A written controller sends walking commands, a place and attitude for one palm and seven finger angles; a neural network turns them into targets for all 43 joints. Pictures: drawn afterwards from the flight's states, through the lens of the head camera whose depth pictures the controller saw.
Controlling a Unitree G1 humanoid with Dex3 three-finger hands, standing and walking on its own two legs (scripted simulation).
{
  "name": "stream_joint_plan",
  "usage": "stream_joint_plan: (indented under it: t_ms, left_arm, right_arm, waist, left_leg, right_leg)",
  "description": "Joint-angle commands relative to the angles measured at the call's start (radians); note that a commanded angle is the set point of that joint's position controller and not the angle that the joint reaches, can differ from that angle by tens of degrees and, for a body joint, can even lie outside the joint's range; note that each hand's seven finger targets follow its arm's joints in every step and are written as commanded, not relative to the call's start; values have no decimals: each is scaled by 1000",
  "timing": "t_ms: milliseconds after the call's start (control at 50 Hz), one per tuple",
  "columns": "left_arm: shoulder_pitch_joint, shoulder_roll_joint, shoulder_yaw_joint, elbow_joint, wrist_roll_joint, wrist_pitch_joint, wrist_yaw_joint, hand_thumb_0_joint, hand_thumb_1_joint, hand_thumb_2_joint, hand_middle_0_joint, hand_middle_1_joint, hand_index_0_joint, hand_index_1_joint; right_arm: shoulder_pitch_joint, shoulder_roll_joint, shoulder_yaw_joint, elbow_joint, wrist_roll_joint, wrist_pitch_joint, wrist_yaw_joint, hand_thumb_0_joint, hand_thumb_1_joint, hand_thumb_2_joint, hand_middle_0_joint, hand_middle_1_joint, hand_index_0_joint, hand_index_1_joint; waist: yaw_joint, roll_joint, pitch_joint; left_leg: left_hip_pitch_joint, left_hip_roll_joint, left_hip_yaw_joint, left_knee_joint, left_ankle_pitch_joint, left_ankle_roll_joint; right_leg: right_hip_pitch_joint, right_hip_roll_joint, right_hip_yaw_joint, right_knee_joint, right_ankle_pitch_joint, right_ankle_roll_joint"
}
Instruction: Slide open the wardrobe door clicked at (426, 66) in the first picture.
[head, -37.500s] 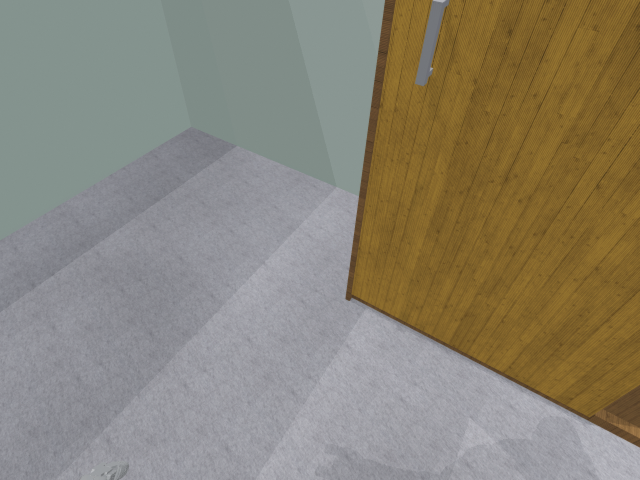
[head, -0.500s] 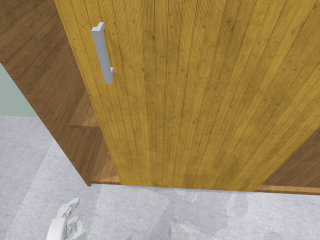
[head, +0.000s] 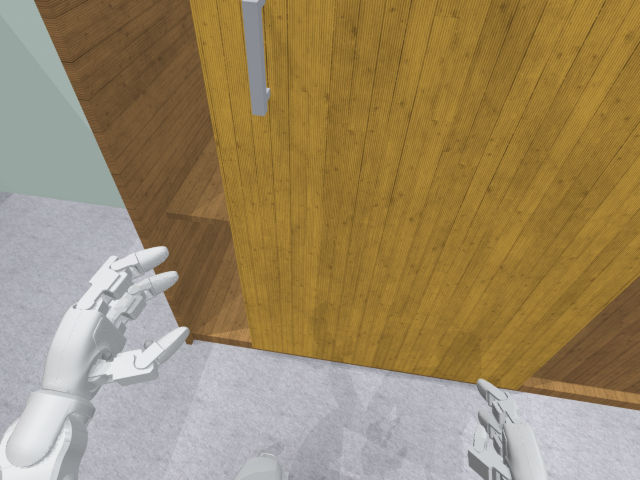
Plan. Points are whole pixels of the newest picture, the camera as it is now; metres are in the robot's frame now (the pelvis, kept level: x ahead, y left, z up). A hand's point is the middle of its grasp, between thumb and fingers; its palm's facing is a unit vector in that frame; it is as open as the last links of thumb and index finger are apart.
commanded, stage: raise the hand with hooked fingers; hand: left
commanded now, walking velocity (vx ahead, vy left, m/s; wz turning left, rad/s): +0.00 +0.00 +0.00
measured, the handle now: (259, 56) +0.57 +0.16 +0.26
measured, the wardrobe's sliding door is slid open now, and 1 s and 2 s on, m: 0.21 0.21 0.21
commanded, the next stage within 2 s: move the hooked fingers beside the handle in 1.48 s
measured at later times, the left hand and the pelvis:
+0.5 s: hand (104, 257) +0.27 +0.26 +0.18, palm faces +0.01 -1.00 -0.09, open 12.7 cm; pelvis +0.02 +0.02 +0.04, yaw -2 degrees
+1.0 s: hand (34, 144) +0.29 +0.29 +0.29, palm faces +0.06 -0.99 -0.08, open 14.0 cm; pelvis +0.02 +0.00 +0.05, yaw -1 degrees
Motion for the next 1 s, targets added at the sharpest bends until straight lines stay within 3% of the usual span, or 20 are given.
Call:
stream_joint_plan:
  t_ms: [0,40,80,160,220,260,320,380,420,480,560,640,700,740,780,840,940,960,980]
  left_arm:
    - [-172,252,133,-46,-14,139,-43,0,153,580,-253,-780,-253,-780]
    - [-137,270,212,-68,-60,195,-25,0,107,560,-257,-810,-257,-810]
    - [-117,280,279,-106,-103,208,6,0,60,540,-260,-840,-260,-840]
    - [-130,229,245,-278,-94,143,59,0,-33,500,-267,-900,-267,-900]
    - [-160,177,155,-264,-62,143,47,0,-103,470,-272,-945,-272,-945]
    - [-220,183,130,-244,-52,176,24,0,-150,450,-275,-975,-275,-975]
    - [-288,246,168,-241,-47,231,3,0,-220,420,-280,-1020,-280,-1020]
    - [-363,320,238,-319,-44,253,16,0,-290,390,-285,-1065,-285,-1065]
    - [-384,323,264,-350,-53,257,27,0,-337,370,-288,-1095,-288,-1095]
    - [-408,327,289,-298,-71,282,24,0,-407,340,-293,-1140,-293,-1140]
    - [-476,304,247,-184,-72,380,-19,0,-500,300,-300,-1200,-300,-1200]
    - [-590,331,221,-143,-51,489,-55,0,-500,300,-300,-1200,-300,-1200]
    - [-679,404,273,-208,-47,505,-55,0,-500,300,-300,-1200,-300,-1200]
    - [-718,444,315,-243,-53,490,-53,0,-500,300,-300,-1200,-300,-1200]
    - [-737,487,358,-245,-62,483,-49,0,-500,300,-300,-1200,-300,-1200]
    - [-766,482,355,-165,-65,502,-62,0,-500,300,-300,-1200,-300,-1200]
    - [-847,485,298,-19,-44,607,-98,0,-500,300,-300,-1200,-300,-1200]
    - [-870,491,290,-11,-40,624,-105,0,-500,300,-300,-1200,-300,-1200]
    - [-846,466,274,23,-44,635,-111,0,-500,300,-300,-1200,-300,-1200]
  right_arm:
    - [-74,-143,-57,-157,10,-55,-27,0,-900,-900,200,300,200,300]
    - [-99,-130,-54,-183,7,-50,-23,0,-900,-900,200,300,200,300]
    - [-108,-121,-49,-195,1,-55,-15,0,-900,-900,200,300,200,300]
    - [-67,-119,-52,-190,-5,-91,16,0,-900,-900,200,300,200,300]
    - [-48,-135,-57,-167,-3,-107,23,0,-900,-900,200,300,200,300]
    - [-46,-145,-57,-152,4,-110,13,0,-900,-900,200,300,200,300]
    - [-59,-157,-56,-145,10,-108,-9,0,-900,-900,200,300,200,300]
    - [-76,-150,-46,-147,6,-106,-21,0,-900,-900,200,300,200,300]
    - [-86,-137,-38,-151,5,-102,-21,0,-900,-900,200,300,200,300]
    - [-95,-134,-29,-139,4,-89,-20,0,-900,-900,200,300,200,300]
    - [-116,-133,-19,-132,18,-60,-24,0,-900,-900,200,300,200,300]
    - [-143,-134,-10,-145,29,-22,-29,0,-900,-900,200,300,200,300]
    - [-165,-127,-4,-161,26,-9,-28,0,-900,-900,200,300,200,300]
    - [-174,-121,-1,-168,22,-3,-28,0,-900,-900,200,300,200,300]
    - [-187,-117,5,-165,20,4,-28,0,-900,-900,200,300,200,300]
    - [-189,-118,5,-154,26,14,-29,0,-900,-900,200,300,200,300]
    - [-200,-138,3,-143,43,29,-27,0,-900,-900,200,300,200,300]
    - [-206,-140,3,-147,46,30,-27,0,-900,-900,200,300,200,300]
    - [-209,-138,1,-150,46,31,-23,0,-900,-900,200,300,200,300]
  waist:
    - [-33,47,-62]
    - [6,6,-118]
    - [32,-9,-148]
    - [14,55,-192]
    - [-26,45,-116]
    - [-38,67,-79]
    - [-23,45,-62]
    - [1,89,-124]
    - [9,114,-151]
    - [16,88,-138]
    - [7,89,-50]
    - [1,59,-24]
    - [11,87,-102]
    - [14,70,-152]
    - [23,78,-161]
    - [19,86,-127]
    - [12,64,-60]
    - [14,82,-55]
    - [13,49,-46]
  left_leg:
    - [135,-52,29,-236,-88,49]
    - [169,-54,31,-258,-33,45]
    - [194,-52,34,-272,33,41]
    - [295,-48,48,-309,131,37]
    - [309,-42,45,-327,125,42]
    - [315,-40,38,-353,74,43]
    - [336,-42,26,-394,46,45]
    - [404,-45,20,-425,82,43]
    - [449,-48,19,-439,139,36]
    - [472,-48,23,-455,182,33]
    - [467,-49,31,-492,149,34]
    - [476,-54,34,-511,135,42]
    - [528,-64,37,-509,177,45]
    - [563,-67,36,-510,204,47]
    - [568,-70,45,-506,221,49]
    - [565,-71,49,-523,208,49]
    - [534,-70,47,-545,161,50]
    - [536,-71,46,-545,156,52]
    - [528,-71,47,-533,167,52]
  right_leg:
    - [-50,-4,148,-327,-108,1]
    - [17,-6,133,-332,-61,2]
    - [74,3,114,-326,15,-1]
    - [88,28,59,-295,203,-3]
    - [63,34,54,-308,232,2]
    - [50,31,57,-334,188,4]
    - [80,30,56,-366,156,1]
    - [141,30,51,-382,185,-5]
    - [175,31,44,-388,236,-10]
    - [213,38,40,-412,290,-11]
    - [203,34,47,-454,283,-8]
    - [206,30,58,-494,270,-5]
    - [243,29,64,-508,299,-9]
    - [268,33,62,-514,317,-11]
    - [288,34,68,-529,334,-12]
    - [280,29,66,-543,333,-10]
    - [246,17,74,-570,280,-1]
    - [236,15,79,-572,270,-1]
    - [237,12,90,-575,284,1]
